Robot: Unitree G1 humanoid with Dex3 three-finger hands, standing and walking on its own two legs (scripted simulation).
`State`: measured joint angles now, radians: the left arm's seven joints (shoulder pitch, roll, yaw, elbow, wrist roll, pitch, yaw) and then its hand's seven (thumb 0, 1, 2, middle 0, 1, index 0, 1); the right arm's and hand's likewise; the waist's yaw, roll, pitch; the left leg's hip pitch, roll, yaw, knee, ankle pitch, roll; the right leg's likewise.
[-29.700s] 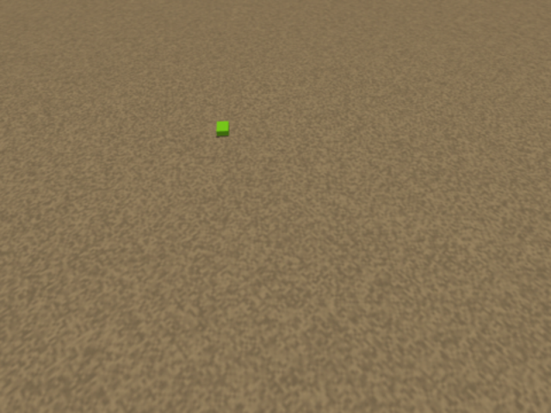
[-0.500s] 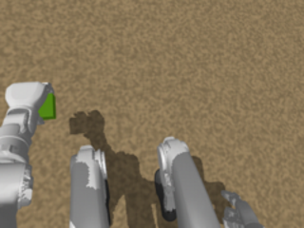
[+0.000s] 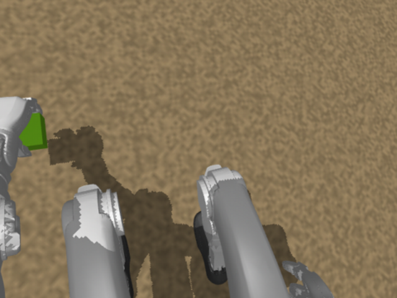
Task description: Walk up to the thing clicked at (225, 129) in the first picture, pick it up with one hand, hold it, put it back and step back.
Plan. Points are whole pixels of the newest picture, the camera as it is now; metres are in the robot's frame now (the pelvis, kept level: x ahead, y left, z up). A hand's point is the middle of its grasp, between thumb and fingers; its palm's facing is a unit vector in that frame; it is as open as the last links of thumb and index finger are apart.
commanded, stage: crouch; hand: left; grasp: from above
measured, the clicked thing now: (17, 133) +0.45 +0.31 -0.20
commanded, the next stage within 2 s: lower in 0.24 s
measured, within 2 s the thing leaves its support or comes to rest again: rests again in 1.56 s
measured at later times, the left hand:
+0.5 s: hand (22, 136) +0.45 +0.31 -0.21, palm faces -0.48 -0.05 -0.88, open 9.7 cm
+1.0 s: hand (37, 139) +0.46 +0.30 -0.28, palm faces -0.47 -0.07 -0.88, open 9.7 cm
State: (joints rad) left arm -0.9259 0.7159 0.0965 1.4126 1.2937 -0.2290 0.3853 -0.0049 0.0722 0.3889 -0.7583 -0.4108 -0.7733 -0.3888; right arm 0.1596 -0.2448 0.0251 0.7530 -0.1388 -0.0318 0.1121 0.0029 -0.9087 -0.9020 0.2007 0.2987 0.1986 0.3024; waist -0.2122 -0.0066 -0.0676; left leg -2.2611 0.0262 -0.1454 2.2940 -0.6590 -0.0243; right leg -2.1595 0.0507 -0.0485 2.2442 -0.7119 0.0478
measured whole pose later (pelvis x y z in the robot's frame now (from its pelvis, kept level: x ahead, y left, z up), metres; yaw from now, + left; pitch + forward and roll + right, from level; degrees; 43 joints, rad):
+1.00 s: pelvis +0.01 +0.00 -0.06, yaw -5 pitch +31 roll -11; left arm -0.96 0.88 0.16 1.56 1.32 -0.26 0.50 -0.01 0.08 0.39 -0.76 -0.41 -0.77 -0.39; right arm 0.09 -0.27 0.16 0.73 -0.22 -0.08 0.14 0.00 -0.90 -0.90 0.20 0.30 0.20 0.30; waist -0.28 -0.09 0.07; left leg -2.38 0.02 -0.24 2.51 -0.70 -0.04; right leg -2.26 0.08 -0.11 2.41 -0.72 0.06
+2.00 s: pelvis +0.00 +0.01 -0.06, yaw -8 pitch +27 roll -14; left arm -0.98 0.98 0.13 1.70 1.31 -0.26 0.63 -0.01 0.08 0.38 -0.75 -0.41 -0.77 -0.40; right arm 0.03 -0.31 0.28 0.70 -0.27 -0.18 0.21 0.00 -0.90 -0.90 0.20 0.30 0.20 0.30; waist -0.33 -0.15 0.14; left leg -2.36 0.03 -0.29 2.57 -0.72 -0.03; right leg -2.22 0.11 -0.15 2.41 -0.71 0.07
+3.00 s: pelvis +0.00 +0.01 -0.06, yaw -8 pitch +26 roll -14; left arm -0.99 1.02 0.10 1.70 1.29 -0.27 0.62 0.00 -0.46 0.95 -0.09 -1.01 -0.10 -0.98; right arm 0.03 -0.33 0.31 0.67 -0.29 -0.19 0.21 0.00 -0.89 -0.90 0.20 0.30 0.20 0.30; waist -0.34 -0.16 0.16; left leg -2.35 0.03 -0.30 2.56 -0.70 -0.03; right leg -2.21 0.11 -0.16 2.40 -0.69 0.07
